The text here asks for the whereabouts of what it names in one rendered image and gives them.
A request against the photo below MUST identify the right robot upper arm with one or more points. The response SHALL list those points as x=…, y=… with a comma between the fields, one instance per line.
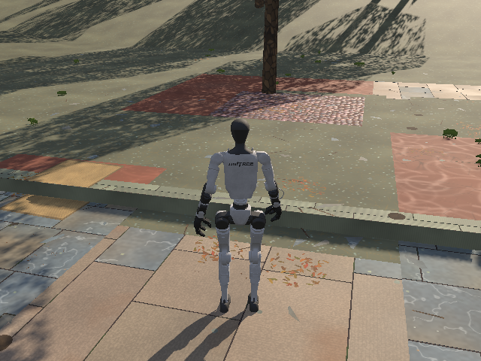
x=267, y=169

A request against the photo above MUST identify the left robot upper arm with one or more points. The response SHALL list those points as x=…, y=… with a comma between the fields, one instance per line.
x=213, y=171

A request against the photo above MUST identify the robot left hand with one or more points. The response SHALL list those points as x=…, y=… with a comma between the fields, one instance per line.
x=198, y=226

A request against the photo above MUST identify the robot right hand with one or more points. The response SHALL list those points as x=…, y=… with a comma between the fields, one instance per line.
x=271, y=209

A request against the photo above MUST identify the robot left forearm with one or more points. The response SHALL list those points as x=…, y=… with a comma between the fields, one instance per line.
x=203, y=204

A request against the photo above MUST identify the left robot foot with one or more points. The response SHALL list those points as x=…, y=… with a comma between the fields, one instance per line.
x=224, y=306

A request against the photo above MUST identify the robot right forearm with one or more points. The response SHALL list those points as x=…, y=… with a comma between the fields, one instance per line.
x=274, y=196

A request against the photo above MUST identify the right robot shin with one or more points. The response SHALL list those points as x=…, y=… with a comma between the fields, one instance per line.
x=255, y=272

